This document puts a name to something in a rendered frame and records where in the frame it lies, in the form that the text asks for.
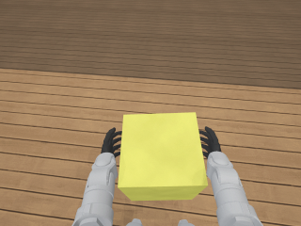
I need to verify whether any left robot forearm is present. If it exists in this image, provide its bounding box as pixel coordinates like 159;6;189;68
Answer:
72;153;118;226

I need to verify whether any right robot hand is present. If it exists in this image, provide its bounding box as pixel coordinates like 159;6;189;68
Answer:
198;126;222;158

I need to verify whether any carton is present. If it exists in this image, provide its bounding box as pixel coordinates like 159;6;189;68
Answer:
118;112;208;202

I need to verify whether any left robot hand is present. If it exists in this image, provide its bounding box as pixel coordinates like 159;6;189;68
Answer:
101;127;122;158

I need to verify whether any right robot forearm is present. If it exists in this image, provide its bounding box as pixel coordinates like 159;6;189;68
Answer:
206;151;263;226

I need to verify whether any robot left shin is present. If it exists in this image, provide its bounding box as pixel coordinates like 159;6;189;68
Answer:
132;218;142;224

